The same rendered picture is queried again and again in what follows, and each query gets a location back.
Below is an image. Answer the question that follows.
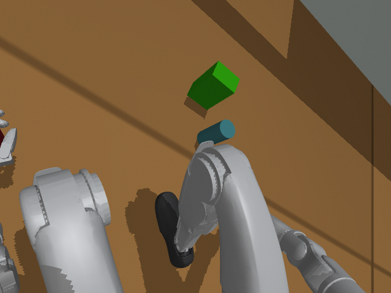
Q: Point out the right robot foot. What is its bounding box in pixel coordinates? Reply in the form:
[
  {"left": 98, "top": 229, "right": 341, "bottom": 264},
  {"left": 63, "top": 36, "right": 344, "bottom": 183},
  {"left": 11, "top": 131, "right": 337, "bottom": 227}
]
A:
[{"left": 155, "top": 192, "right": 194, "bottom": 268}]

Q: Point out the left robot hand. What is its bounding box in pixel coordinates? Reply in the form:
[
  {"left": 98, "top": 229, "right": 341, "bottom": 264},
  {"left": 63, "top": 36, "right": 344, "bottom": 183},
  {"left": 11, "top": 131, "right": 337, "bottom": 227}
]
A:
[{"left": 0, "top": 110, "right": 17, "bottom": 167}]

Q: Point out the right robot hand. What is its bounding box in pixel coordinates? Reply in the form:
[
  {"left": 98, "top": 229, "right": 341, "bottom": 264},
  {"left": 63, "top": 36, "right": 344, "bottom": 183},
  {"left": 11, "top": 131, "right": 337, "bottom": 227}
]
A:
[{"left": 271, "top": 214, "right": 293, "bottom": 244}]

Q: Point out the right robot arm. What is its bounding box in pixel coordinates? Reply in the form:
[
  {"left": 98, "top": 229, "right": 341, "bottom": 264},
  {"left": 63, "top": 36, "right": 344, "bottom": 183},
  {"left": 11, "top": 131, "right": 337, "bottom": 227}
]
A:
[{"left": 280, "top": 230, "right": 366, "bottom": 293}]

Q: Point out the left robot arm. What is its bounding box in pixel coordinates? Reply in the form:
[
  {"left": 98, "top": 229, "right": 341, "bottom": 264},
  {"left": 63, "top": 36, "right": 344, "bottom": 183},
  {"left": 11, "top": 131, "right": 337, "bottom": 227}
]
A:
[{"left": 0, "top": 223, "right": 20, "bottom": 293}]

